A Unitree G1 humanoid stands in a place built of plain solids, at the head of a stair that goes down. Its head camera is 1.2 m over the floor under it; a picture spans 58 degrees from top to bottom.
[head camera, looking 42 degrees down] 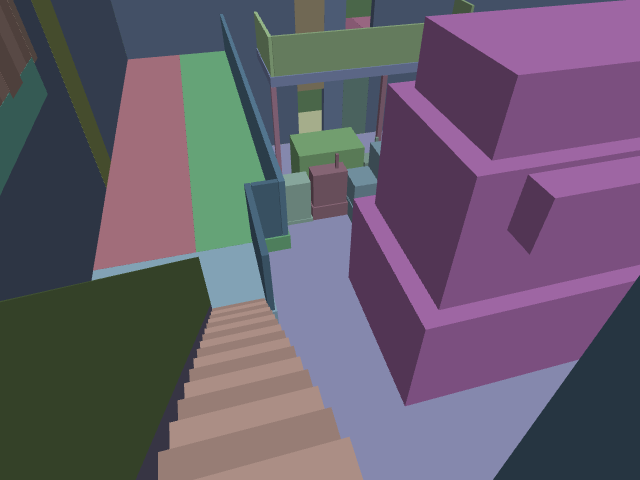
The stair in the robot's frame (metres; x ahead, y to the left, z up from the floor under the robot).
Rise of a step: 0.21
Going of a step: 0.23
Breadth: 0.73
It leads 15 degrees to the left of straight ahead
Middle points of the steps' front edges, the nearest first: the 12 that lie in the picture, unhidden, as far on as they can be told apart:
0.61 0.25 -0.41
0.83 0.30 -0.61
1.04 0.36 -0.82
1.26 0.42 -1.02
1.48 0.48 -1.23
1.70 0.54 -1.43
1.92 0.60 -1.64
2.14 0.66 -1.84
2.36 0.72 -2.05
2.58 0.78 -2.25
2.80 0.84 -2.46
3.01 0.90 -2.66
